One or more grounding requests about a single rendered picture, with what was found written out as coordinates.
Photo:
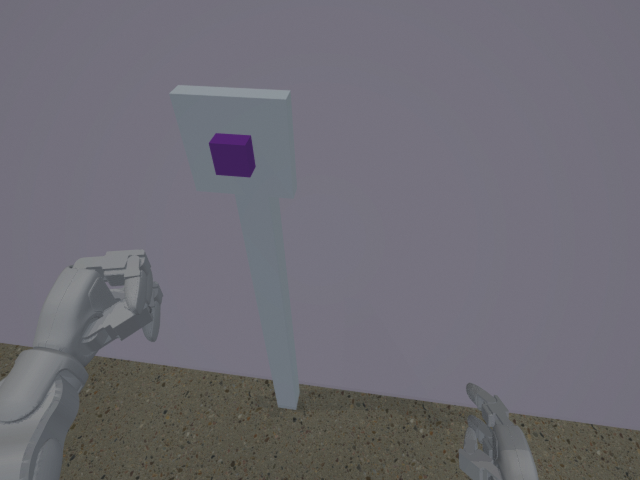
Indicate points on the button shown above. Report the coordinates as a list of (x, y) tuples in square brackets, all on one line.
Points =
[(232, 155)]

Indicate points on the right robot hand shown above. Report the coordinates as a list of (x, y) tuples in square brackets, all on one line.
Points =
[(506, 454)]

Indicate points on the robot left forearm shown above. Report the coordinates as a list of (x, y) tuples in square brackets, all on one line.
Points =
[(39, 400)]

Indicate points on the panel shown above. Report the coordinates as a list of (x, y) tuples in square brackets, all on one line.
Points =
[(266, 115)]

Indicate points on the left robot hand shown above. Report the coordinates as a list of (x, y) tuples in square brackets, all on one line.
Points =
[(68, 320)]

